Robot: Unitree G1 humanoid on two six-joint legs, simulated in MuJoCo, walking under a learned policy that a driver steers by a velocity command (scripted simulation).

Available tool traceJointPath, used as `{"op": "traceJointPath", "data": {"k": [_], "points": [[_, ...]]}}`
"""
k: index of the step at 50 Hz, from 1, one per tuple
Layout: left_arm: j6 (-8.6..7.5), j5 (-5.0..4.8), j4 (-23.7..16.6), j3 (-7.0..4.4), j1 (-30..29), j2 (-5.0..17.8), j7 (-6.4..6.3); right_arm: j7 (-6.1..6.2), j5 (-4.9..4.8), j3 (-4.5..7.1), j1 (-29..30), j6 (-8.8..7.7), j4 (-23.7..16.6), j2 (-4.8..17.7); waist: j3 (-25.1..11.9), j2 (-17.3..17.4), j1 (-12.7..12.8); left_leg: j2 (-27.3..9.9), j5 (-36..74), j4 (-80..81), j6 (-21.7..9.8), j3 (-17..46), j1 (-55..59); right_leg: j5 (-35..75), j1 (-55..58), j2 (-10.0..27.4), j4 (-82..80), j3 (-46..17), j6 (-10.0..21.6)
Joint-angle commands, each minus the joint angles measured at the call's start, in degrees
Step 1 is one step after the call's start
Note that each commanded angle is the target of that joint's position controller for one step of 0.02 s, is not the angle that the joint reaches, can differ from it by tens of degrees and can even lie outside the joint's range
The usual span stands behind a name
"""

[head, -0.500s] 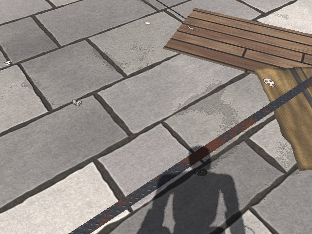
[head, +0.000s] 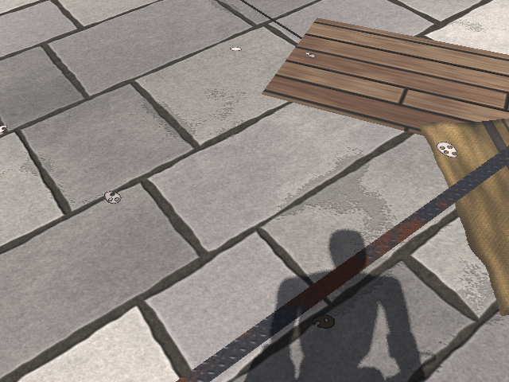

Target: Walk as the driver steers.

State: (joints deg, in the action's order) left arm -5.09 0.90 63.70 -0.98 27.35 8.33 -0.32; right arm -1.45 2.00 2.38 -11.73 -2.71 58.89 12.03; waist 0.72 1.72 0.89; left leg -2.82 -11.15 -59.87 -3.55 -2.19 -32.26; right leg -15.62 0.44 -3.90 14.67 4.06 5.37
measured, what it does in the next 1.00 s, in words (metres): walks ahead: left foot, then right foot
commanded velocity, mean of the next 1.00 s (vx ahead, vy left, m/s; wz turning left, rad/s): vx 0.46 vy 0.00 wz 0.00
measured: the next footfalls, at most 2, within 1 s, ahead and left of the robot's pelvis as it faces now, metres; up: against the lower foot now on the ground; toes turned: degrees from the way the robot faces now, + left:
left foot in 0.24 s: +0.30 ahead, +0.07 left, +0.00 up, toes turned +3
right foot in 0.78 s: +0.62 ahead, -0.09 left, +0.00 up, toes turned -4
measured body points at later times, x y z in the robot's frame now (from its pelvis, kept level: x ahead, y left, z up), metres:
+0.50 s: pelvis +0.28 +0.02 +0.00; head +0.30 +0.02 +0.45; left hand +0.37 +0.26 -0.14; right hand +0.23 -0.22 -0.15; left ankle +0.26 +0.06 -0.74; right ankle +0.34 -0.13 -0.67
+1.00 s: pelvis +0.56 -0.04 +0.00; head +0.59 -0.05 +0.45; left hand +0.57 +0.21 -0.14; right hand +0.61 -0.28 -0.15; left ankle +0.56 +0.10 -0.66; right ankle +0.58 -0.09 -0.74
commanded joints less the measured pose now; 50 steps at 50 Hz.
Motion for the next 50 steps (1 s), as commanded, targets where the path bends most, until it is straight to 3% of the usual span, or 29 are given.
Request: {"op": "traceJointPath", "data": {"k": [1, 5, 7, 9, 11, 12, 13, 14, 15, 16, 17, 18, 20, 22, 25, 28, 33, 36, 38, 39, 40, 41, 42, 43, 44, 46, 48, 50], "points": [[-0.68, 0.05, -0.1, -0.31, 5.9, 5.8, -0.39, -0.17, -0.28, 0.03, 5.6, 0.31, -4.3, 1.3, 7.1, -6.3, 0.3, 0.6, 3.0, 4.3, 1.0, -2.9, -9.7, 31.9, 0.3, 13.8, -5.6, -8.4, 2.8], [-0.92, 0.07, 0.3, 0.13, 6.8, 5.9, -0.97, -0.17, -1.04, -1.02, 14.6, 0.25, -7.7, -0.2, 8.5, -7.0, 1.7, 3.1, 7.0, 20.0, 0.4, -6.1, -3.7, 39.2, -0.8, 12.8, -5.8, -5.8, 2.4], [-1.10, 0.21, 0.6, 0.01, 6.9, 6.8, -1.22, 0.16, -1.18, -0.96, 15.1, 0.21, -8.4, 0.7, 7.8, -7.5, 1.1, 4.5, 6.8, 24.2, -1.3, -7.0, 0.7, 46.9, 1.0, 14.0, -4.2, -5.2, 2.4], [-1.34, 0.26, 0.5, -0.34, 5.2, 8.0, -1.49, 0.87, -1.19, -0.18, 10.0, -0.11, -7.5, 2.7, 4.4, -8.2, -1.9, 6.8, 4.5, 25.6, -3.8, -7.1, 7.9, 61.2, 3.6, 14.9, 2.8, -4.2, 1.8], [-0.99, 0.19, 0.0, -0.82, 2.7, 9.4, -1.54, 1.67, -1.26, 1.39, -4.8, -0.94, -2.9, 5.2, -2.9, -8.3, -8.3, 7.9, 4.4, 30.1, -6.3, -5.4, 22.1, 63.0, 3.5, 14.8, 19.5, -3.8, 1.6], [-0.91, -0.17, -0.6, -0.77, 1.6, 9.1, -1.16, 2.21, -0.30, 2.42, -13.1, -1.33, -0.6, 7.3, -6.9, -6.5, -12.0, 2.9, 2.1, 32.9, -8.2, -0.1, 34.3, 50.0, -4.6, 13.1, 32.4, -2.9, 1.6], [-0.77, -0.92, -2.4, 0.15, 4.3, 3.9, -0.50, 2.44, 1.07, 3.82, -19.0, -1.35, -0.1, 12.7, -13.6, 3.5, -10.6, -13.7, -5.7, 34.6, -13.5, 22.2, 47.2, 13.7, -19.3, 6.0, 54.1, 0.1, 0.5], [-0.35, -1.25, -2.3, -0.86, 6.7, 5.2, 0.03, 1.58, -0.29, 3.88, -15.6, -0.61, -0.3, 11.9, -15.8, 6.3, -7.7, -20.4, -11.1, 43.9, -19.8, 44.5, 49.7, -13.1, -32.5, -1.1, 67.7, -5.2, 0.4], [-0.13, -0.22, -4.2, -1.46, 0.5, 7.5, -0.09, 1.26, -1.59, 3.26, -8.3, -0.67, -1.4, 9.5, -5.8, 1.2, -5.0, -18.0, -17.5, 46.9, -17.3, 36.8, 41.2, -7.5, -37.4, 3.7, 66.8, -7.7, 1.4], [-0.40, 0.16, -5.6, -1.63, -3.9, 7.5, 0.24, 0.98, -1.74, 2.22, -4.0, -1.16, -2.2, 5.4, 0.2, -1.2, -3.9, -16.0, -14.8, 49.4, -15.5, 30.1, 32.7, -3.1, -37.0, 5.6, 63.7, -7.3, 1.4], [-0.25, 0.22, -5.6, -1.71, -4.8, 6.3, 0.35, 0.99, -1.30, 1.42, -2.6, -1.81, -1.9, 2.8, 3.4, -3.5, -1.7, -13.6, -8.3, 51.0, -13.4, 24.6, 26.4, -1.2, -34.1, 7.3, 60.0, -7.2, 1.2], [0.45, 1.00, -5.5, -1.73, -4.2, 5.3, 0.51, 1.36, -1.20, 0.75, -3.6, -2.46, -1.0, 1.2, 4.0, -3.3, 0.0, -11.4, -2.2, 51.4, -11.8, 20.1, 22.2, -0.8, -30.8, 8.4, 57.2, -7.3, 0.5], [1.78, 1.45, -5.5, -1.48, -3.0, 3.2, 1.10, 1.78, -1.17, 0.36, -6.4, -3.51, 0.4, 1.2, 3.7, -1.6, 1.6, -9.2, 5.6, 51.9, -10.6, 14.6, 19.7, -0.3, -28.2, 8.9, 53.3, -6.3, -0.9], [2.65, 1.46, -7.2, -1.73, -6.7, 3.9, 1.45, 1.88, -1.22, 0.55, -9.0, -4.06, 1.3, 3.4, 4.5, -0.5, 1.8, -8.0, 9.8, 52.9, -10.3, 11.1, 20.0, 2.3, -31.4, 9.6, 49.7, -4.8, -2.0], [3.01, 1.14, -10.7, -1.85, -15.9, 5.1, 1.81, 1.78, -1.35, 0.29, -12.3, -3.90, 1.5, 4.0, 6.0, 0.2, 0.0, -6.3, 15.1, 54.0, -8.9, 7.8, 22.6, 9.1, -36.9, 10.4, 41.3, -2.4, -3.3], [2.78, 0.41, -13.2, -1.33, -23.3, 4.3, 2.03, 1.79, -1.43, -0.14, -15.7, -3.75, 1.9, 3.5, 5.9, 1.1, -2.2, -4.9, 22.2, 53.1, -6.9, 5.0, 25.5, 14.6, -36.2, 9.0, 30.6, -0.1, -3.9], [2.32, 0.13, -16.0, -1.06, -30.8, 4.7, 1.85, 2.49, -0.85, -0.24, -20.6, -3.50, 3.4, 4.1, 5.7, 2.3, -4.6, -7.3, 29.7, 50.2, -7.1, 4.7, 36.3, 14.9, -36.8, 6.5, 21.0, 1.5, -2.2], [1.57, 0.24, -16.1, -1.67, -28.4, 6.0, 1.44, 2.99, -0.39, 0.10, -18.8, -3.40, 3.4, 5.3, 4.2, 2.8, -1.9, -9.0, 43.8, 43.9, -6.8, 3.7, 40.2, 8.6, -31.3, 4.2, 17.3, 2.0, 0.5], [0.82, 0.40, -12.1, -2.93, -16.0, 8.0, 0.61, 3.02, -0.42, 0.45, -17.2, -3.17, 3.3, 6.4, -1.9, 2.7, 3.4, -7.9, 52.8, 30.0, -5.4, 2.3, 39.7, 7.0, -17.2, 0.9, 13.1, 2.9, 2.8], [0.27, 1.29, -9.1, -3.91, -6.4, 10.0, 0.07, 2.86, -0.96, 0.31, -16.2, -3.15, 2.6, 6.0, -6.8, 1.6, 7.3, -6.1, 43.5, 18.3, -4.6, 1.0, 31.7, 9.1, -3.3, 4.2, 11.2, -0.4, 4.7], [0.09, 2.77, -8.0, -5.43, 2.1, 15.9, -0.46, 2.37, -2.44, -0.67, -18.0, -3.22, 0.4, 2.1, -14.8, -6.6, 8.4, -0.8, 18.1, -1.5, -2.8, -2.1, 16.0, 4.1, 12.9, 20.0, 10.4, -19.8, 9.2], [1.05, 1.44, -7.8, -5.95, 0.8, 16.8, 0.38, 1.87, -3.30, 0.00, -22.5, -3.09, 1.0, 1.8, -19.4, -14.1, 5.4, 8.3, -18.2, -17.5, -1.7, 1.1, 1.7, 3.5, 19.1, 28.8, 2.3, -43.6, 16.1], [1.40, -0.03, -8.8, -5.31, -6.3, 14.0, 0.80, 2.10, -1.81, 0.85, -17.4, -2.68, 0.2, 5.0, -10.5, -5.8, 3.0, 3.6, -13.6, -19.2, -2.5, 5.4, -3.3, -1.5, 11.4, 25.9, 0.7, -36.8, 13.9], [1.02, -0.35, -9.8, -4.15, -11.5, 10.0, 0.94, 1.94, -1.39, 0.79, -12.5, -2.94, -1.2, 4.2, -2.8, -3.0, 1.9, 1.9, -9.3, -16.6, -2.1, 5.2, -3.2, 6.3, 2.0, 24.1, -1.0, -28.6, 12.4], [0.46, -0.05, -9.5, -3.32, -13.4, 7.4, 0.89, 2.01, -1.27, 0.72, -11.5, -2.80, -1.2, 2.6, 1.1, -1.1, -0.2, 0.3, -7.4, -13.1, -1.6, 4.8, -0.3, 18.7, -4.6, 21.6, -2.0, -22.0, 10.2], [-0.59, -0.07, -7.4, -2.13, -11.3, 4.4, 0.33, 1.88, 0.11, 0.63, -13.7, -1.21, -0.4, 0.4, 1.5, -2.5, -2.8, -0.5, -7.5, -8.2, -0.2, 4.4, 6.1, 37.5, -10.4, 17.9, -1.2, -12.3, 7.5], [-1.45, 0.04, -5.8, -1.96, -8.6, 5.6, 0.28, 1.68, 0.13, 0.76, -14.3, -0.18, -0.3, -0.3, 0.3, -4.0, -3.9, 0.9, -6.4, -5.1, 0.8, 3.1, 7.5, 49.9, -10.8, 16.5, -0.2, -8.2, 7.0], [-1.44, 0.19, -5.5, -1.91, -8.0, 7.3, 0.15, 1.65, -0.02, 0.78, -12.1, 0.49, -0.9, -0.1, -0.1, -5.4, -4.4, 1.2, -3.5, -0.2, 1.5, 1.9, 6.4, 54.0, -10.4, 15.0, 0.2, -5.2, 6.5]]}}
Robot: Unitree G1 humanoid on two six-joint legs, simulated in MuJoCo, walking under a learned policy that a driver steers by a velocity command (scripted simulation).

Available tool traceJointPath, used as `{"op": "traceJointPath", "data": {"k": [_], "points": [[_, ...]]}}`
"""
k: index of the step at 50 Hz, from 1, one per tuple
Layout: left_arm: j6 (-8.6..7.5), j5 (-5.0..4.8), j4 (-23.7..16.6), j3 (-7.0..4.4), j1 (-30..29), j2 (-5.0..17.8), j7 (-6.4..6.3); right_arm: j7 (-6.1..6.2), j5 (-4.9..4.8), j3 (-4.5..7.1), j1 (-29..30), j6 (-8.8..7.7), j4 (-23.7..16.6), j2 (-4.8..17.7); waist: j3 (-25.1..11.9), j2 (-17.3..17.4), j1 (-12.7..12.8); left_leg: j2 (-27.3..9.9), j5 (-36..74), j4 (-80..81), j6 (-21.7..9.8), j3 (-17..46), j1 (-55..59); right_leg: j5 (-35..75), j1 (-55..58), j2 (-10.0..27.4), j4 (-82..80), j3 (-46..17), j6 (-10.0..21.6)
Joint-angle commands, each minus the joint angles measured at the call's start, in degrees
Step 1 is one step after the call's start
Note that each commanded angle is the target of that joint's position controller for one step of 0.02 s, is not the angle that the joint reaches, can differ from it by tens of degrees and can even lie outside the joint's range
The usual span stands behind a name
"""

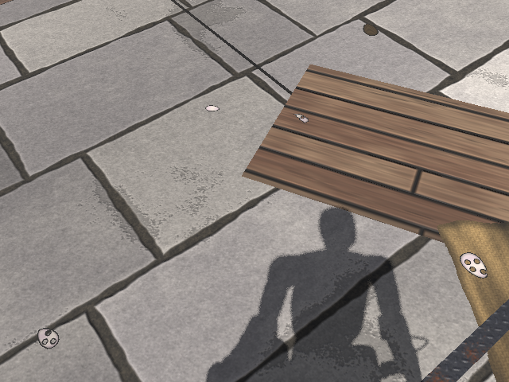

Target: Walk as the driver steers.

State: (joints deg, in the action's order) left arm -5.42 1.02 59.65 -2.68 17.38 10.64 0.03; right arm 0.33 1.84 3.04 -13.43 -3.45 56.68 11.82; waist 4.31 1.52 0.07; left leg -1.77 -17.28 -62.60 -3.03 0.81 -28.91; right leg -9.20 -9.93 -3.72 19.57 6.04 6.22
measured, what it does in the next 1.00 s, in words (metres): walks ahead: left foot, then right foot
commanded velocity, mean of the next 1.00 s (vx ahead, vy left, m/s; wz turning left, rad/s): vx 0.33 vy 0.00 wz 0.00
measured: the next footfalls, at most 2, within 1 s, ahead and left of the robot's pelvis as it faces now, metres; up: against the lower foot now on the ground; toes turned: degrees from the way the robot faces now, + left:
left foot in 0.24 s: +0.20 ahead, +0.11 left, +0.00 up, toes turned +2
right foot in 0.64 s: +0.21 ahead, -0.10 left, +0.00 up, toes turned -3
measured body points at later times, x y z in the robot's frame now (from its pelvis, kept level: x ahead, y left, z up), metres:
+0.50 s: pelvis +0.13 +0.02 +0.00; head +0.13 +0.02 +0.45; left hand +0.17 +0.25 -0.15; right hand +0.10 -0.22 -0.15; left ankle +0.16 +0.11 -0.74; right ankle +0.12 -0.10 -0.71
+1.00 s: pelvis +0.30 -0.01 +0.00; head +0.32 -0.02 +0.45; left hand +0.18 +0.21 -0.14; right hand +0.47 -0.23 -0.13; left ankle +0.44 +0.11 -0.71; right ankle +0.17 -0.10 -0.74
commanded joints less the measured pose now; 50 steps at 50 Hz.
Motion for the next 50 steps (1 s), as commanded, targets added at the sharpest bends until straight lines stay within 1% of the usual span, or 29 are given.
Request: {"op": "traceJointPath", "data": {"k": [1, 3, 5, 9, 11, 12, 13, 14, 15, 16, 17, 18, 20, 21, 23, 27, 28, 30, 31, 32, 33, 34, 35, 36, 37, 39, 42, 46, 50], "points": [[-0.88, 0.11, -1.3, 0.03, 2.0, 5.0, -0.30, -0.09, 0.00, -0.03, -8.6, 1.41, 0.8, 0.1, -3.7, -5.8, -3.4, 0.2, 4.2, 6.1, 1.2, -1.8, 2.8, 48.3, 0.1, 14.0, -4.5, -5.9, 5.1], [-0.35, 0.02, -1.1, 0.60, 2.3, 4.6, -0.53, 0.06, -0.43, -0.53, -4.1, 1.50, -0.3, -0.2, -3.5, -7.0, -2.5, 0.3, 7.6, 14.2, 1.4, -3.3, 4.5, 47.8, -0.1, 12.4, -4.1, -3.8, 3.8], [0.00, -0.01, -0.1, 0.88, 4.7, 4.6, -0.80, 0.38, -0.80, -0.95, -1.1, 1.58, -0.7, -0.2, -4.3, -7.7, -0.9, 0.8, 10.3, 19.4, 1.3, -4.3, 6.2, 47.3, 1.9, 12.7, -3.3, -3.7, 3.3], [0.94, 0.27, 1.4, 1.28, 6.5, 4.1, -1.45, 1.35, -0.94, -1.14, 0.1, 1.37, -0.1, 0.7, -3.8, -7.5, 0.2, 1.1, 8.2, 26.3, 0.2, -3.8, 9.1, 42.8, 4.9, 14.9, 0.2, -6.0, 4.0], [1.41, -0.04, 1.6, 1.44, 5.2, 3.8, -1.82, 1.74, -0.80, -1.20, -2.3, 0.79, 1.2, 0.4, -3.0, -5.9, -1.3, 1.2, 10.7, 35.0, -0.8, -3.5, 14.0, 37.5, 4.5, 14.9, 4.1, -7.1, 3.0], [1.44, -0.06, 1.9, 1.43, 6.0, 3.7, -1.90, 1.95, -0.58, -1.13, -4.4, 0.09, 2.0, 1.3, -3.6, -3.2, -2.0, -1.0, 22.0, 41.0, -1.2, -0.8, 19.6, 30.9, 2.9, 13.4, 6.8, -7.2, 0.9], [1.44, -0.01, 1.5, 1.36, 8.6, 3.8, -1.94, 2.11, -0.17, -0.34, -8.2, -0.55, 2.8, 4.9, -7.8, 0.1, -1.1, -7.0, 36.9, 38.1, -2.4, 4.6, 27.1, 15.2, -0.1, 10.8, 10.8, -6.1, -0.4], [2.13, -0.96, 3.1, 2.14, 16.3, -1.0, -1.81, 1.83, -0.82, 0.43, -9.8, 0.00, 3.7, 7.5, -10.9, 9.2, 1.5, -14.2, 39.6, 36.7, -10.1, 12.1, 33.0, -13.2, -6.9, 4.6, 16.4, -2.4, -1.0], [3.06, -0.39, 3.1, 1.25, 13.6, 2.1, -2.04, 1.23, -1.60, 1.01, -13.5, 0.96, 4.3, 7.2, -10.1, 10.6, -2.8, -17.9, 20.8, 42.0, -14.8, 21.0, 32.6, -26.9, -12.6, 0.9, 24.0, -0.2, -0.9], [3.45, 0.40, 0.9, 0.26, 6.6, 4.4, -1.60, 0.86, -1.03, 1.08, -14.5, 1.34, 4.5, 6.5, -5.2, 9.2, -4.9, -18.7, 1.1, 48.3, -16.0, 25.9, 29.6, -31.8, -19.1, 0.8, 33.1, -2.4, -1.0], [3.68, 1.12, -0.7, -0.03, 1.9, 4.0, -0.76, 0.83, -0.50, 0.96, -11.2, 1.76, 3.7, 5.8, -1.8, 5.9, -3.9, -17.4, -15.8, 52.7, -14.8, 26.2, 24.7, -27.3, -21.6, 2.9, 37.1, -5.3, -1.0], [3.73, 1.13, -1.9, -0.16, -0.3, 3.6, 0.04, 1.08, -0.38, 0.86, -8.2, 1.89, 2.9, 5.3, 1.3, 5.2, -2.1, -16.1, -20.4, 55.8, -13.0, 24.3, 19.3, -22.0, -21.8, 4.6, 36.6, -6.2, -1.1], [3.44, 1.26, -1.2, -0.02, 1.8, 1.5, 0.71, 1.19, -1.01, 0.69, -4.0, 1.39, 1.9, 3.9, 0.1, 3.8, 1.3, -12.5, -13.8, 57.9, -9.5, 17.7, 14.3, -15.5, -15.7, 5.4, 33.1, -5.8, -2.3], [3.35, 1.36, -0.5, -0.01, 3.2, 0.9, 0.72, 1.16, -1.07, 0.77, -3.5, 0.98, 1.7, 3.9, -1.5, 2.9, 2.0, -11.1, -9.4, 57.5, -8.9, 14.4, 13.2, -13.8, -12.6, 4.9, 31.8, -4.7, -2.7], [3.35, 1.11, -0.9, 0.05, 2.6, 0.3, 0.57, 1.20, -1.12, 1.00, -4.2, 0.43, 2.0, 4.5, -2.5, 3.4, 2.0, -9.8, -7.8, 57.0, -8.7, 10.7, 12.2, -12.7, -10.0, 4.6, 26.7, -3.4, -3.2], [3.40, 0.70, -3.2, 0.02, -1.1, 1.3, 0.41, 0.78, -1.06, 1.80, -6.6, 0.56, 2.6, 6.4, -1.8, 5.3, 0.5, -10.6, -13.4, 56.9, -9.4, 10.4, 11.1, -11.8, -7.2, 4.2, 17.6, -1.3, -3.4], [3.24, 0.56, -3.3, 0.00, -0.7, 1.4, 0.38, 0.60, -1.17, 2.00, -6.6, 0.68, 2.5, 6.8, -1.7, 4.8, 0.7, -10.8, -14.9, 56.4, -9.4, 10.5, 10.2, -10.7, -5.3, 4.0, 15.0, -0.7, -3.3], [2.76, 0.48, -1.9, -0.04, 3.6, 1.0, 0.22, 0.38, -1.63, 2.33, -5.1, 1.00, 2.1, 7.1, -1.3, 2.9, 2.8, -9.5, -18.9, 53.0, -8.3, 9.1, 5.4, -7.6, 2.7, 2.8, 8.0, 0.9, -2.8], [2.42, 0.58, -0.5, -0.24, 7.4, 1.4, 0.02, 0.37, -1.54, 2.24, -4.0, 1.07, 1.6, 6.3, -1.0, 1.1, 4.2, -7.6, -21.4, 48.9, -7.3, 7.9, 1.5, -9.8, 7.7, 2.5, 5.0, 0.0, -2.4], [1.88, 0.98, 0.8, -0.64, 12.5, 3.4, -0.50, 0.19, -1.31, 1.60, -1.1, 0.89, 0.0, 3.8, 0.1, -4.8, 6.1, -4.2, -19.8, 39.1, -5.5, 4.0, -5.0, -17.5, 12.5, 8.3, -1.9, -8.4, -1.1], [1.46, 0.89, 1.3, -1.80, 16.9, 8.9, -1.09, -0.47, -2.03, 0.21, 0.8, 0.37, -2.5, -1.5, -0.2, -18.0, 6.7, 3.2, -14.4, 22.1, -2.1, -5.0, -14.4, -35.2, 16.5, 21.8, -14.2, -30.4, 2.7], [1.79, 0.81, 1.3, -2.35, 15.3, 10.3, -1.21, -0.73, 0.02, 0.88, 3.1, 0.33, -3.7, 1.9, 5.0, -14.1, 5.7, 2.5, -9.4, 13.7, -2.5, -3.0, -18.3, -40.2, 10.8, 26.6, -17.8, -38.4, 5.4], [1.80, 0.62, -0.2, -1.93, 10.3, 8.6, -1.12, -1.43, 0.51, 1.32, 2.4, 0.18, -3.7, 3.4, 5.7, -9.3, 2.2, 0.0, -3.9, 10.6, -2.5, -0.1, -16.7, -37.1, 6.8, 24.9, -16.9, -35.8, 5.6], [1.43, 0.20, -1.2, -1.66, 7.4, 7.3, -0.85, -1.95, 0.27, 1.37, 0.8, -0.02, -2.8, 3.3, 4.4, -7.4, 0.3, -0.8, -0.4, 9.9, -2.0, 0.2, -14.8, -31.4, 6.0, 22.2, -17.0, -31.2, 4.3], [0.91, -0.14, -1.8, -1.53, 6.3, 6.6, -0.75, -2.28, 0.23, 1.45, 0.1, -0.18, -2.2, 3.2, 2.9, -6.6, -0.5, -1.3, 2.1, 9.5, -1.3, -0.3, -13.2, -24.4, 6.6, 20.0, -17.1, -26.4, 3.3], [-0.14, -0.21, -1.1, -1.10, 8.1, 4.9, -0.86, -2.65, 0.54, 1.44, 0.7, 0.00, -1.8, 2.4, 1.2, -5.8, -0.3, -1.6, 6.6, 8.1, -0.1, -1.9, -12.3, -11.7, 8.2, 16.9, -16.0, -19.5, 2.8], [-0.70, -0.13, 0.4, -0.72, 12.6, 3.9, -0.83, -2.56, 0.35, 1.11, 6.0, 0.59, -3.6, 1.4, 1.4, -5.8, 1.0, -2.1, 10.1, 9.8, 1.4, -3.2, -14.9, -1.1, 10.2, 15.9, -14.7, -15.4, 3.8], [-0.97, 0.11, 0.9, -0.48, 14.8, 4.1, -0.89, -2.51, -0.09, 0.26, 14.7, 0.73, -7.0, 0.6, 2.4, -6.9, 2.9, -1.5, 13.2, 19.4, 2.3, -5.1, -12.7, 11.9, 10.4, 15.1, -13.1, -11.5, 4.5], [-0.97, 0.32, 1.7, -0.74, 15.9, 5.5, -1.07, -2.40, -0.51, -0.14, 18.8, 0.49, -9.2, 1.4, 2.8, -8.2, 3.5, -0.3, 12.2, 27.2, 0.0, -6.8, -7.4, 20.8, 12.8, 16.2, -10.5, -9.5, 4.4]]}}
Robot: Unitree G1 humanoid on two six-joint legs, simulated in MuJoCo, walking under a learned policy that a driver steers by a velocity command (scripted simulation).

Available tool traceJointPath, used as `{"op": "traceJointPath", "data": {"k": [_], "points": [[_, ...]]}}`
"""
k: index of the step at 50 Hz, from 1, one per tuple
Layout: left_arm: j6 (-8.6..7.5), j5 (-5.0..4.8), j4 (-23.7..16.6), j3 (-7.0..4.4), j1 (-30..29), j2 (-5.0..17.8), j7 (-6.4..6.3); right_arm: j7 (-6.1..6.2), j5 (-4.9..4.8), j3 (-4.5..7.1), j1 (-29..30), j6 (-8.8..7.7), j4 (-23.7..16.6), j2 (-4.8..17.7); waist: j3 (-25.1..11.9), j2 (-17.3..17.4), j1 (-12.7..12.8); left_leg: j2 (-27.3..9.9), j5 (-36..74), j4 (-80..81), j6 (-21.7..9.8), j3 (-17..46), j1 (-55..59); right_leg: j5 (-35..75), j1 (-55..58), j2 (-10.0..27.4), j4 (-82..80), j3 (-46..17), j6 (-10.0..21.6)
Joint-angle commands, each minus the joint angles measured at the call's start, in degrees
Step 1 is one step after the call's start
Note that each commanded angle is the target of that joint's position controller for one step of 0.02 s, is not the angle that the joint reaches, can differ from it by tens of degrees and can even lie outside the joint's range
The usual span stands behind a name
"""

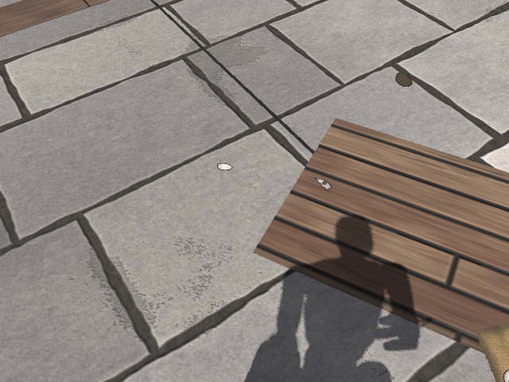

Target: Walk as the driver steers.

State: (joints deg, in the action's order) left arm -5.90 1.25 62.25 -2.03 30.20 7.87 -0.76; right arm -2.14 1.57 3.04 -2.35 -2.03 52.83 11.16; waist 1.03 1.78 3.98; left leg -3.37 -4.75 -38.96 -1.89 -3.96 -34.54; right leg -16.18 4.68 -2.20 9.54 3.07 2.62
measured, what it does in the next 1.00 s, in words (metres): walks ahead, turning left: left foot, then right foot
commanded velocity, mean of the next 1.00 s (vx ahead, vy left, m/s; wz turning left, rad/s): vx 0.50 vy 0.00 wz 0.40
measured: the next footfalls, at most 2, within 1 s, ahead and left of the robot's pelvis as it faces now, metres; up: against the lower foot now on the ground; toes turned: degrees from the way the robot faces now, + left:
left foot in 0.10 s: +0.23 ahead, +0.10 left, +0.00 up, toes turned +5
right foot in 0.66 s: +0.55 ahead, -0.04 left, +0.00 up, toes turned +16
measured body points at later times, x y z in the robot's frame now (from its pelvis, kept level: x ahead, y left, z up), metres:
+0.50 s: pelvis +0.26 +0.04 +0.00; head +0.29 +0.06 +0.45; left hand +0.42 +0.29 -0.11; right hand +0.24 -0.21 -0.13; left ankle +0.19 +0.10 -0.74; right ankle +0.45 -0.09 -0.69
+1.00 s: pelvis +0.53 +0.06 +0.00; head +0.56 +0.06 +0.45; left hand +0.41 +0.30 -0.12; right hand +0.78 -0.10 -0.11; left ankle +0.57 +0.23 -0.67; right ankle +0.52 -0.05 -0.74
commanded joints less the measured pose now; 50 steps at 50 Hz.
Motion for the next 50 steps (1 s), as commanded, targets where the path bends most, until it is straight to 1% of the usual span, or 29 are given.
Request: {"op": "traceJointPath", "data": {"k": [1, 3, 4, 5, 6, 7, 8, 9, 10, 12, 13, 15, 18, 23, 27, 30, 31, 32, 33, 34, 35, 36, 37, 38, 39, 40, 43, 47, 50], "points": [[-0.40, 0.15, -0.8, -1.49, 2.8, 8.6, -0.35, 0.20, -0.26, -0.06, 7.4, -1.05, -5.6, 2.5, 6.0, -8.5, -0.9, 1.7, -1.4, 4.9, -2.1, -2.2, 0.0, 30.6, -1.2, 15.2, 0.7, -6.2, 7.7], [-0.26, 0.14, -0.8, -1.79, 0.9, 9.7, -0.45, 0.78, -0.28, 0.56, 2.4, -1.51, -4.6, 3.7, 3.7, -8.5, -3.8, 4.2, -4.0, 7.4, -4.3, -3.0, 8.8, 44.9, -0.7, 15.4, 7.2, -4.5, 6.4], [-0.04, 0.01, -0.8, -1.99, 0.0, 10.4, -0.45, 1.24, -0.27, 1.23, -4.6, -1.94, -2.4, 4.8, 0.1, -7.6, -6.8, 6.1, -3.7, 9.8, -5.4, -3.7, 17.0, 51.2, -1.0, 14.4, 15.3, -3.3, 5.6], [0.17, -0.24, -1.0, -1.92, -0.7, 10.3, -0.37, 1.83, 0.22, 2.15, -14.3, -2.54, 0.8, 6.5, -5.2, -5.7, -10.7, 5.7, -2.1, 11.6, -6.8, -3.0, 29.8, 47.9, -5.9, 12.1, 26.7, -1.3, 4.5], [0.30, -0.38, -2.7, -1.40, -0.7, 8.6, -0.21, 2.37, 1.61, 3.37, -24.5, -2.95, 2.6, 11.0, -12.6, -0.1, -13.9, -7.1, -9.6, 12.2, -9.5, 11.2, 43.7, 27.2, -17.2, 9.3, 43.9, 1.1, 3.5], [0.27, -2.12, -3.5, -0.71, 5.6, 3.1, 0.56, 1.94, 1.70, 4.23, -26.0, -2.56, 3.1, 15.8, -18.1, 13.2, -9.9, -21.2, -13.4, 21.3, -17.7, 41.5, 54.6, -13.7, -35.8, -1.7, 63.5, 0.7, 1.4], [0.42, -0.69, -3.8, -1.93, 0.7, 7.9, 0.63, 1.54, -0.38, 3.88, -20.6, -1.74, 2.4, 13.5, -13.5, 5.0, -8.7, -18.0, -18.0, 24.7, -16.5, 42.9, 49.4, -10.2, -41.0, 1.7, 67.2, -5.9, 2.4], [0.10, -0.33, -5.9, -2.15, -5.6, 8.4, 0.86, 1.38, -0.88, 2.79, -14.6, -1.79, 1.3, 9.9, -5.2, 2.4, -7.1, -15.8, -15.7, 24.8, -14.9, 33.7, 41.4, -4.2, -43.3, 4.5, 65.8, -5.2, 2.7], [-0.37, -0.11, -6.6, -2.03, -8.5, 7.7, 0.96, 1.17, -0.80, 1.98, -12.1, -2.16, 1.1, 7.0, -1.5, -0.5, -5.8, -12.9, -7.4, 26.4, -13.7, 27.9, 34.5, -0.3, -41.3, 6.3, 62.3, -5.0, 2.4], [0.72, 1.17, -6.9, -2.02, -8.3, 6.4, 1.29, 1.70, -1.07, 1.02, -12.0, -2.75, 2.1, 4.2, -0.3, 0.5, -2.7, -8.3, 1.2, 27.8, -11.8, 20.6, 27.2, 1.0, -35.7, 8.0, 56.9, -4.9, 0.9], [1.37, 1.29, -7.4, -2.04, -8.4, 6.0, 1.48, 1.95, -1.13, 0.91, -13.4, -3.10, 2.7, 4.3, -0.5, 1.0, -2.1, -7.5, 4.2, 28.0, -12.0, 19.3, 26.1, 0.8, -34.5, 7.9, 55.0, -4.5, 0.1], [2.38, 1.42, -8.9, -2.05, -10.9, 6.0, 1.71, 2.37, -1.44, 1.24, -15.8, -3.49, 3.1, 6.1, 0.3, 0.8, -1.8, -6.5, 6.6, 29.0, -12.9, 17.8, 24.9, 1.2, -35.5, 7.7, 51.4, -3.5, -1.6], [3.13, 1.19, -12.7, -1.98, -19.8, 6.9, 1.81, 2.49, -1.45, 1.49, -18.7, -3.21, 2.8, 7.6, 2.9, 1.0, -3.4, -5.7, 3.3, 31.3, -13.2, 17.9, 24.2, 6.8, -40.2, 8.1, 43.8, -2.7, -3.8], [3.14, 0.53, -17.4, -1.46, -31.3, 7.2, 2.05, 2.27, -1.24, 1.66, -24.4, -2.85, 2.6, 7.8, 3.1, 1.4, -7.2, -4.7, 8.5, 29.2, -11.6, 18.5, 29.3, 15.1, -42.4, 6.4, 32.4, -2.7, -4.9], [2.65, 0.04, -20.9, -1.00, -37.5, 7.9, 2.17, 2.76, -0.64, 2.02, -27.0, -2.38, 2.0, 8.7, 2.9, 2.2, -9.1, -5.2, 15.2, 24.8, -11.4, 20.4, 34.5, 14.0, -42.3, 4.6, 27.1, -3.0, -4.5], [1.76, -0.31, -21.6, -1.26, -34.4, 9.6, 1.94, 3.32, -0.37, 2.72, -24.3, -2.15, 0.5, 10.4, 1.9, 3.3, -6.6, -5.5, 19.7, 20.3, -9.0, 21.9, 34.0, 10.1, -33.5, 3.1, 21.3, -3.6, -2.9], [1.38, -0.37, -20.6, -1.68, -30.0, 10.6, 1.58, 3.22, -0.41, 3.03, -22.6, -2.23, -0.2, 11.3, 0.2, 3.4, -4.5, -4.7, 24.2, 16.6, -7.8, 21.7, 32.1, 8.0, -26.1, 1.7, 19.4, -3.0, -2.0], [0.76, -0.23, -18.4, -2.39, -22.4, 12.1, 0.97, 2.78, -0.68, 3.19, -21.4, -2.46, -0.6, 11.7, -3.7, 1.1, -1.1, -1.9, 26.8, 7.9, -6.5, 19.9, 30.1, 9.2, -15.8, 0.9, 15.8, -2.4, -0.8], [0.00, 1.01, -17.1, -3.40, -13.7, 15.5, 0.09, 2.30, -1.29, 2.82, -20.8, -2.87, -2.0, 9.9, -10.4, -3.0, 2.3, 1.9, 18.2, -5.5, -5.3, 17.3, 22.9, 4.9, -2.3, 8.6, 14.9, -9.3, 1.6], [0.22, 2.69, -17.7, -4.42, -8.4, 20.7, -0.57, 2.33, -3.31, 1.66, -23.8, -2.95, -4.5, 4.2, -18.3, -13.4, 2.0, 8.9, -12.0, -22.5, -3.4, 10.7, 7.4, -1.9, 12.7, 24.6, 12.2, -29.7, 5.1], [1.29, 1.96, -17.5, -4.64, -11.1, 20.7, -0.18, 2.52, -2.60, 2.13, -27.4, -2.38, -4.9, 6.9, -19.9, -19.0, -1.6, 9.1, -26.3, -31.0, -3.8, 9.4, -0.2, -4.5, 10.9, 28.9, 6.5, -45.9, 9.2], [1.74, 1.42, -18.8, -3.32, -16.1, 14.4, 0.10, 2.69, -1.26, 2.43, -25.5, -1.44, -3.5, 8.5, -11.1, -9.4, -3.3, 4.7, -21.3, -34.4, -4.0, 9.9, -2.2, -10.1, 2.9, 26.6, 6.1, -38.9, 8.5], [1.62, 0.87, -19.1, -2.29, -19.0, 10.5, 0.32, 2.00, -0.63, 2.22, -21.5, -1.20, -3.8, 7.7, -4.6, -3.9, -3.1, 2.8, -16.7, -32.4, -3.5, 9.4, -1.6, -7.1, -4.9, 23.0, 4.6, -29.4, 7.4], [1.43, 1.00, -18.7, -1.90, -19.8, 9.5, 0.31, 1.47, -0.37, 2.13, -19.9, -0.87, -4.3, 6.6, -2.2, -4.5, -3.9, 1.4, -14.6, -30.1, -3.1, 8.9, -0.1, -1.6, -9.2, 20.4, 3.0, -22.7, 5.8], [1.06, 0.80, -17.8, -1.74, -18.8, 9.3, 0.12, 0.92, 0.43, 2.22, -19.1, -0.21, -4.8, 6.6, -0.9, -6.6, -4.5, 0.4, -13.8, -28.6, -2.5, 8.6, 0.8, 3.8, -11.6, 18.8, 2.2, -18.0, 5.2], [0.58, 0.55, -17.1, -1.79, -17.8, 9.5, 0.21, 0.42, 0.65, 2.12, -19.0, 0.55, -4.9, 6.1, -0.7, -7.4, -4.9, 0.1, -13.0, -28.5, -2.2, 8.0, 1.6, 8.3, -12.7, 17.8, 1.7, -14.4, 4.8], [-0.84, -0.28, -15.8, -2.22, -14.8, 10.6, 0.64, -0.58, 0.54, 1.91, -14.9, 1.66, -7.2, 5.8, -1.0, -6.9, -5.1, -0.5, -9.2, -27.6, -1.5, 7.3, -2.1, 17.6, -11.0, 18.0, 0.5, -8.5, 5.8], [-0.87, -0.14, -14.5, -2.31, -11.8, 10.9, 0.72, -1.52, 0.47, 1.34, -6.9, 1.84, -10.4, 5.7, 1.1, -6.2, -4.0, -1.2, -1.9, -19.9, -0.4, 5.8, -6.8, 20.8, -9.2, 17.1, -0.9, -1.3, 6.0], [-0.72, -0.12, -13.9, -2.48, -10.7, 11.8, 0.65, -2.25, 0.34, 0.45, -1.2, 1.55, -12.5, 4.7, 2.5, -6.5, -2.9, -1.0, 3.7, -9.1, -0.7, 2.8, -3.7, 21.9, -9.1, 16.2, -1.1, 3.7, 5.0]]}}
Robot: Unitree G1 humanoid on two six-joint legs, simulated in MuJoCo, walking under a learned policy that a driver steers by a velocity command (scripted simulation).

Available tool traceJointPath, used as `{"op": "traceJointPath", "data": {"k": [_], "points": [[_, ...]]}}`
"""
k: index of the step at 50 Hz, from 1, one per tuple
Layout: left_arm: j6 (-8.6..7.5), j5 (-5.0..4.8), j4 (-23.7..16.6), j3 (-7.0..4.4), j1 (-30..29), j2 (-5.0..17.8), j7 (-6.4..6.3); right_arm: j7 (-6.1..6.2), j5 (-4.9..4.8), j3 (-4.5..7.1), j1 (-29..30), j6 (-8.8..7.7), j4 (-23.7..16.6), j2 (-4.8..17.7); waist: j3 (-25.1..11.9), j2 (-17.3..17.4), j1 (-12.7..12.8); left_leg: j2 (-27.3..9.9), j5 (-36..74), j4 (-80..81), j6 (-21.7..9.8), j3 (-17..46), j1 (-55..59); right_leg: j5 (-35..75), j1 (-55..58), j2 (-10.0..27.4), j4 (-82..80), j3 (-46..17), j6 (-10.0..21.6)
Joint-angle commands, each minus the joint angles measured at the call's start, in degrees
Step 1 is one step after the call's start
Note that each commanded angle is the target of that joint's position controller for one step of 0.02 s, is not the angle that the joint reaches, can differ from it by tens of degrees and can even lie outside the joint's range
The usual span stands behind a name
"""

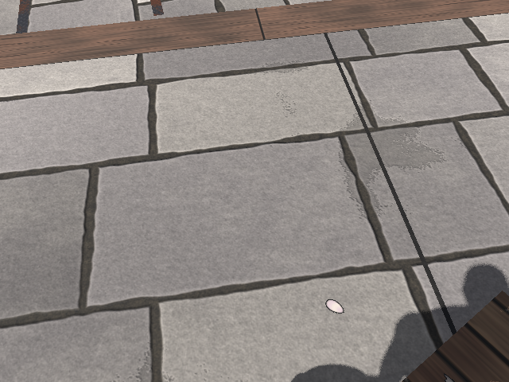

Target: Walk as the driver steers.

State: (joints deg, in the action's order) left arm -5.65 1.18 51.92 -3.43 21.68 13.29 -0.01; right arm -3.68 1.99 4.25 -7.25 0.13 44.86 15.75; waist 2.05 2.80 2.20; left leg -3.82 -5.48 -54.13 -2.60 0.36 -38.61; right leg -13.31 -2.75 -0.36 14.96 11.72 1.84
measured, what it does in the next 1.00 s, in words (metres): walks ahead, turning left: left foot, then right foot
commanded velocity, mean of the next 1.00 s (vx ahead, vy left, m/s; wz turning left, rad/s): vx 0.13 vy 0.00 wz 0.57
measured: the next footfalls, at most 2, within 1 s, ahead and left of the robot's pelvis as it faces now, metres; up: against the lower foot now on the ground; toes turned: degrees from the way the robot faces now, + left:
left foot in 0.18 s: +0.24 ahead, +0.11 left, +0.00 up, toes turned +10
right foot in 0.82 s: +0.30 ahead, -0.05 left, +0.00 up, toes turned +35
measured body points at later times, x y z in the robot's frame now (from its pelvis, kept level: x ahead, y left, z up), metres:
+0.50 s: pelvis +0.16 +0.05 -0.01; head +0.20 +0.08 +0.44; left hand +0.23 +0.34 -0.14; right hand +0.32 -0.20 -0.12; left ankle +0.20 +0.10 -0.75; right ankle +0.26 -0.11 -0.67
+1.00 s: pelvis +0.22 +0.00 +0.00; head +0.26 -0.01 +0.45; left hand +0.18 +0.30 -0.09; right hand +0.47 -0.18 -0.13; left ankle +0.13 +0.10 -0.66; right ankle +0.27 -0.08 -0.75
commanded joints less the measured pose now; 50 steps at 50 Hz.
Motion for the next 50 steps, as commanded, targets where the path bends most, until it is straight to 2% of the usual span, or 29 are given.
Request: {"op": "traceJointPath", "data": {"k": [1, 3, 5, 7, 8, 9, 10, 11, 12, 13, 14, 15, 16, 18, 20, 24, 28, 35, 37, 39, 40, 41, 42, 43, 44, 45, 46, 47, 50], "points": [[-0.88, -0.07, -3.3, -1.22, -1.3, 7.1, -0.24, -0.94, -0.04, -0.97, 5.8, -0.67, -5.4, 0.1, 2.0, -7.6, -0.5, -0.5, 4.7, 9.1, -0.4, -2.8, 1.4, 19.4, -1.1, 14.8, -6.6, -4.0, 5.6], [-0.37, -0.25, -2.8, -1.35, -0.5, 7.9, -0.63, -1.10, 0.24, -1.25, 8.0, -0.88, -6.4, -0.2, 3.3, -7.2, -0.3, 0.6, 3.3, 14.6, -1.3, -5.4, 4.1, 28.9, 0.6, 15.0, -3.7, -1.2, 4.9], [0.52, -0.41, -2.2, -1.58, 0.7, 9.1, -1.10, -0.81, 0.77, -1.10, 7.5, -1.09, -6.7, 0.3, 2.0, -8.2, -0.4, 3.2, -0.4, 17.8, -2.5, -7.8, 7.6, 42.8, 3.8, 15.2, 2.1, 0.9, 3.8], [1.59, -0.70, -2.1, -2.02, 0.5, 10.9, -1.63, -0.08, 1.17, -0.36, 1.1, -1.50, -5.2, 1.8, -2.2, -9.7, -2.9, 7.2, -4.4, 20.7, -4.6, -8.8, 15.0, 54.4, 5.7, 14.9, 13.5, 1.9, 2.9], [2.15, -1.09, -2.5, -2.11, -0.2, 11.3, -1.69, 0.57, 1.54, 0.36, -5.8, -2.18, -3.2, 3.0, -6.4, -8.4, -5.8, 8.8, -1.3, 25.1, -5.9, -7.9, 23.2, 50.8, 3.6, 14.2, 24.2, 2.3, 2.1], [2.26, -1.24, -3.4, -2.06, -0.2, 11.1, -1.46, 1.64, 2.26, 1.51, -12.8, -2.86, -1.2, 6.3, -11.5, -4.1, -9.4, 5.0, 9.8, 29.1, -8.1, -2.5, 35.8, 34.6, -5.1, 12.2, 39.3, 3.0, -0.4], [2.46, -0.20, -6.4, -0.63, 4.5, 3.8, -0.92, 2.41, 1.56, 2.95, -12.5, -3.03, -1.7, 13.1, -17.9, 8.0, -3.6, -13.7, 48.0, 18.8, -12.8, 16.7, 53.0, -24.2, -23.8, 5.6, 57.4, 1.7, -2.7], [3.40, -0.85, -8.0, -0.87, 4.2, 6.4, -0.96, 2.92, -1.18, 3.92, -16.7, -2.11, -3.7, 15.8, -27.6, 6.3, -7.3, -19.8, 52.3, 23.5, -21.8, 32.4, 59.1, -26.9, -32.2, 0.1, 69.0, -8.4, -4.1], [3.63, -0.81, -8.4, -0.89, -1.2, 7.0, -1.01, 3.70, -1.70, 3.52, -14.0, -1.18, -4.0, 13.2, -21.6, -0.2, -7.2, -16.9, 47.3, 26.9, -20.1, 25.3, 53.6, -19.2, -35.6, 3.4, 68.4, -12.2, -4.0], [3.41, -0.95, -9.2, -0.48, -4.4, 6.4, -1.01, 4.01, -2.26, 2.52, -9.1, -0.78, -4.4, 9.6, -13.6, -0.4, -5.7, -14.0, 42.4, 29.5, -18.2, 20.5, 44.7, -13.9, -35.6, 4.9, 64.4, -12.2, -3.9], [3.71, -0.15, -8.8, -0.52, -5.1, 6.5, -1.12, 4.07, -2.50, 1.72, -6.4, -0.60, -4.3, 7.0, -8.8, -2.0, -3.3, -10.3, 38.5, 31.6, -15.6, 17.7, 38.0, -11.8, -33.7, 6.2, 60.0, -12.8, -4.0], [4.75, 0.78, -8.9, -0.68, -4.0, 6.8, -1.07, 4.28, -2.80, 1.27, -5.0, -0.48, -4.6, 5.5, -6.9, -1.3, -1.6, -8.1, 35.8, 33.3, -14.2, 15.8, 32.7, -11.0, -30.6, 6.6, 57.2, -13.0, -4.4], [5.87, 1.18, -8.5, -0.74, -2.5, 6.8, -1.02, 4.17, -2.44, 0.98, -4.5, -0.54, -4.7, 5.0, -7.0, -1.0, -0.7, -6.8, 34.4, 34.2, -13.2, 14.7, 29.7, -10.3, -27.9, 6.4, 55.5, -12.9, -4.6], [7.12, 0.92, -8.8, -0.60, -1.9, 6.0, -0.88, 3.74, -1.64, 1.50, -5.2, -1.13, -4.6, 6.9, -8.2, -1.6, 0.1, -5.4, 34.1, 34.7, -12.6, 14.0, 27.2, -8.9, -26.0, 5.4, 52.9, -12.7, -4.8], [7.64, 0.79, -9.6, -0.56, -3.8, 5.8, -0.94, 3.61, -1.38, 1.98, -6.1, -1.18, -4.7, 8.2, -8.4, -1.1, -0.3, -4.5, 28.2, 35.8, -11.9, 14.8, 26.1, -6.8, -26.8, 4.9, 50.3, -13.1, -4.8], [8.43, 0.82, -11.8, -0.87, -9.7, 6.9, -1.30, 3.86, -1.49, 2.17, -8.4, -0.19, -4.7, 8.5, -6.7, 0.9, -2.4, -3.7, 10.9, 38.0, -10.5, 19.5, 27.2, -4.4, -31.0, 4.3, 45.5, -14.7, -5.3], [8.49, 0.49, -13.3, -0.87, -13.5, 7.2, -1.67, 4.10, -1.29, 2.44, -10.9, 0.46, -4.6, 8.9, -5.1, 1.9, -4.0, -3.9, 2.6, 38.1, -10.4, 24.4, 30.4, -4.9, -33.5, 3.2, 41.1, -16.3, -5.2], [7.42, -0.80, -15.4, -0.20, -15.4, 7.3, -2.06, 3.74, -0.67, 2.90, -11.5, 1.09, -5.2, 9.9, -5.0, 3.5, -4.7, -2.9, 9.9, 34.0, -10.5, 29.4, 31.5, -10.0, -26.2, -1.1, 30.7, -16.5, -3.2], [7.01, -1.29, -15.7, -0.05, -14.2, 7.6, -2.24, 3.49, -0.67, 3.02, -10.5, 1.35, -5.4, 10.2, -5.3, 4.1, -4.1, -2.3, 13.8, 32.9, -9.9, 31.2, 31.1, -11.1, -22.1, -2.4, 26.0, -16.4, -2.5], [6.55, -1.59, -15.2, 0.07, -11.0, 7.7, -2.60, 3.34, -1.08, 3.07, -8.5, 1.61, -5.8, 10.1, -5.3, 4.3, -2.3, -0.9, 14.0, 31.7, -7.8, 32.2, 29.2, -8.8, -15.3, -3.3, 17.1, -16.0, -1.7], [6.22, -1.31, -14.6, 0.07, -8.6, 7.7, -2.97, 3.45, -1.64, 2.97, -6.9, 1.72, -6.0, 9.8, -5.0, 3.6, -0.5, 1.1, 10.3, 30.2, -5.6, 31.5, 26.4, -3.6, -9.7, -2.9, 8.7, -15.7, -1.5], [5.83, -0.65, -14.4, -0.40, -7.5, 9.8, -3.48, 3.69, -2.16, 2.52, -6.7, 1.62, -6.5, 8.2, -5.1, 0.3, -0.5, 4.4, 0.2, 26.6, -2.4, 28.8, 21.1, -0.7, -3.5, 2.0, 2.0, -19.5, -0.5], [5.98, 0.04, -15.8, -0.91, -9.8, 14.0, -3.86, 3.87, -2.12, 1.50, -11.4, 1.53, -6.7, 3.5, -6.1, -12.2, -3.9, 11.4, -20.3, 14.4, 1.1, 18.0, 14.5, -0.1, 1.6, 17.0, -1.8, -33.0, 3.2], [6.54, 0.36, -17.1, -1.43, -12.8, 16.8, -3.25, 4.26, -0.82, 2.65, -10.7, 1.67, -6.9, 8.2, -2.4, -15.1, -3.4, 16.3, -29.2, 4.4, 2.3, 8.2, 7.0, 9.5, -4.9, 23.6, -1.8, -41.1, 10.0], [6.57, 0.05, -16.7, -0.99, -11.1, 13.7, -2.74, 4.12, 0.40, 3.22, -9.5, 1.80, -6.6, 10.4, -2.1, -10.4, -3.4, 12.1, -27.3, -3.9, 2.9, 8.7, 9.1, 16.1, -7.3, 23.0, -0.1, -38.2, 12.4], [6.41, -0.47, -16.7, -0.04, -13.0, 10.4, -2.23, 3.68, 0.17, 3.26, -9.9, 2.05, -5.5, 10.0, -1.1, -7.8, -4.6, 11.4, -24.1, -7.1, 3.2, 9.1, 10.3, 18.9, -8.7, 18.8, 1.1, -32.1, 11.1], [6.38, -0.25, -17.0, 0.23, -14.6, 9.4, -1.94, 3.22, -0.33, 3.04, -10.8, 2.46, -4.6, 9.1, -1.0, -8.1, -5.3, 11.7, -21.4, -10.0, 3.8, 8.7, 10.9, 21.7, -8.7, 14.9, 2.2, -26.7, 9.4], [6.27, -0.15, -17.0, 0.19, -14.8, 9.6, -2.14, 2.71, -0.63, 2.82, -11.4, 2.79, -4.2, 8.6, -2.0, -10.4, -5.4, 11.9, -20.0, -12.5, 4.3, 7.9, 10.5, 25.2, -7.2, 13.1, 3.1, -24.0, 8.8], [5.86, -0.21, -15.8, 0.09, -11.0, 9.6, -1.96, 2.47, -1.31, 1.98, -8.6, 3.22, -4.5, 7.4, -3.3, -10.7, -3.1, 12.0, -19.2, -11.6, 5.6, 7.2, 9.5, 32.9, -2.6, 12.1, 4.9, -21.0, 9.4]]}}
Velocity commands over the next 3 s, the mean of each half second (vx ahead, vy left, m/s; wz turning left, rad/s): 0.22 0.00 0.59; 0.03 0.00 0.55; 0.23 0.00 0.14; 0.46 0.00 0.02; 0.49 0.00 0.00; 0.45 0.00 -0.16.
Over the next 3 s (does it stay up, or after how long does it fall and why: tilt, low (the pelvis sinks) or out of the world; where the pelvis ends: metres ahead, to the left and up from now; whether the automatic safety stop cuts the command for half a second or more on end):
stays up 0.97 0.48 0.00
